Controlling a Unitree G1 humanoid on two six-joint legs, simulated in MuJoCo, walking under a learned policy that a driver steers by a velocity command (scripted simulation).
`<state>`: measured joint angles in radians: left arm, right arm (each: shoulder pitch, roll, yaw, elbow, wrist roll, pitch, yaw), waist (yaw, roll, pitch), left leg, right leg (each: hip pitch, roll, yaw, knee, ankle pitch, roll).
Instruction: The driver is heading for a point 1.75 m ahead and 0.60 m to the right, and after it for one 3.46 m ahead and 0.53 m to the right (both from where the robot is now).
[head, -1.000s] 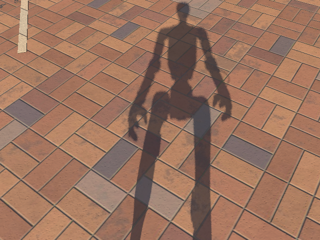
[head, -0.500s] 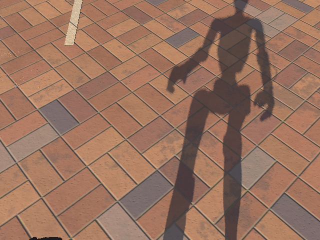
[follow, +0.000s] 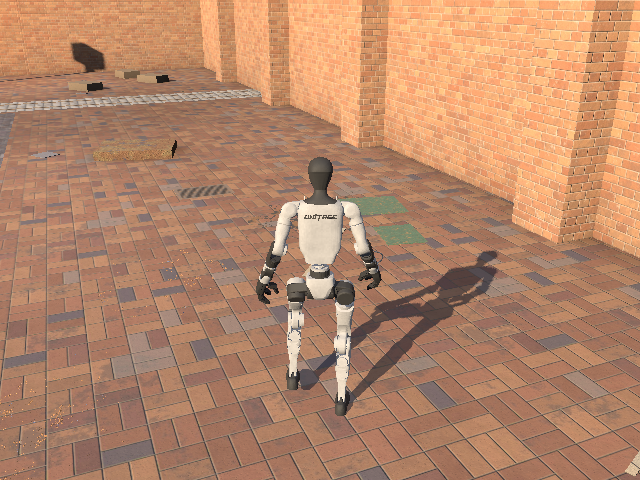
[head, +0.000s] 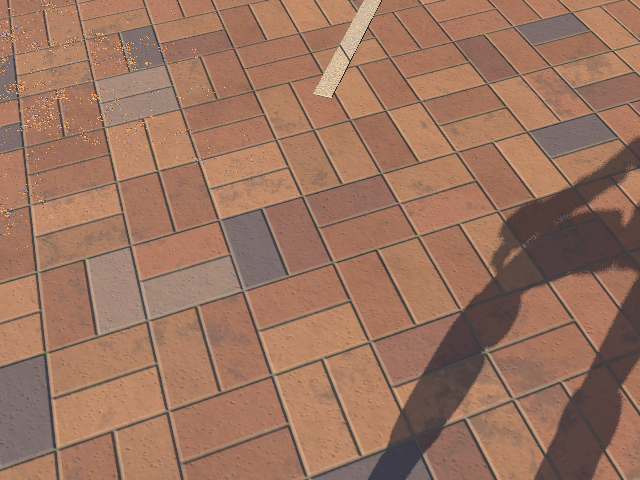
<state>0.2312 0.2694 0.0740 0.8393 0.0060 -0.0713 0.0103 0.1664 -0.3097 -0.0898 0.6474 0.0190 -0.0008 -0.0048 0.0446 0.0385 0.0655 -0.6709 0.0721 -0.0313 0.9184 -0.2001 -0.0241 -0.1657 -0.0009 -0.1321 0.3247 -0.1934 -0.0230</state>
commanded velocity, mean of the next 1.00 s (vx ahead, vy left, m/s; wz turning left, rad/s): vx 0.05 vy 0.00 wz -0.25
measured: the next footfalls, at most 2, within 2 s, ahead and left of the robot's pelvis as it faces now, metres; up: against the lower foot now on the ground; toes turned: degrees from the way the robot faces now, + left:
left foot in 0.16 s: +0.20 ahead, +0.14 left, +0.00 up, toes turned +5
right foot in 0.58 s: +0.12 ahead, -0.10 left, +0.00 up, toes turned -10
